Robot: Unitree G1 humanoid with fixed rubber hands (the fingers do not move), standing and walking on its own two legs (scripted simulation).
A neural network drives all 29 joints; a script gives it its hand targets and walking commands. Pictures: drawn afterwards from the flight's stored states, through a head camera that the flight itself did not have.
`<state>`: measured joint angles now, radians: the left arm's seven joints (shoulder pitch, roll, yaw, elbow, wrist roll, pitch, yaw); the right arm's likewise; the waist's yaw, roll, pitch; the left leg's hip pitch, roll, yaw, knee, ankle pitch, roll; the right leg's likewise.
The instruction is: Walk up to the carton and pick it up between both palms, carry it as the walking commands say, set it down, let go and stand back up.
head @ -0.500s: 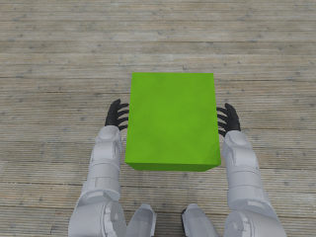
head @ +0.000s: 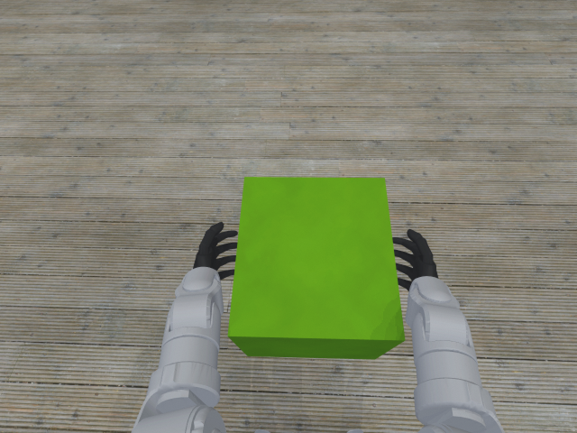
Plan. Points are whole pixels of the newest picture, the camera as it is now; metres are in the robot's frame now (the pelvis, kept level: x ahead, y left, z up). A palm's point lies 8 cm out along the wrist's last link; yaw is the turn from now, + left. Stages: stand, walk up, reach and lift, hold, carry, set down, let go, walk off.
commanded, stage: reach and lift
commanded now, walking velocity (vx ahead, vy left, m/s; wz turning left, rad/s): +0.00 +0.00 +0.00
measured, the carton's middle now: (312, 272) +0.37 -0.01 -0.09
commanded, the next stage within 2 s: hold in 1.64 s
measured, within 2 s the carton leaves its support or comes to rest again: neither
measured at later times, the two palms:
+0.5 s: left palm (198, 268) +0.32 +0.15 +0.05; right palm (444, 273) +0.31 -0.17 +0.05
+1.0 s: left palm (188, 268) +0.30 +0.15 +0.08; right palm (451, 272) +0.30 -0.16 +0.08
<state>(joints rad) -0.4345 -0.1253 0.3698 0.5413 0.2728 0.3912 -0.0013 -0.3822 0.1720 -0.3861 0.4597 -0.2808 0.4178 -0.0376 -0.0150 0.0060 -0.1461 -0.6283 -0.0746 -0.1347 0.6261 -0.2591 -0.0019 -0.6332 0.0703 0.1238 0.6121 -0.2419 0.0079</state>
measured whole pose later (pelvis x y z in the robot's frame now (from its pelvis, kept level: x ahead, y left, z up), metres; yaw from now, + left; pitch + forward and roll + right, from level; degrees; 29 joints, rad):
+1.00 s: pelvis +0.01 +0.00 +0.02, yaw +0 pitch -6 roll +0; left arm -0.33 -0.17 0.29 0.33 0.33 0.73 -0.02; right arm -0.32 0.17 -0.32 0.30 -0.33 0.74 -0.01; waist 0.00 0.00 -0.03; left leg -0.06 -0.06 -0.12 0.37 -0.20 0.01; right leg -0.07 0.05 0.13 0.36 -0.18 0.00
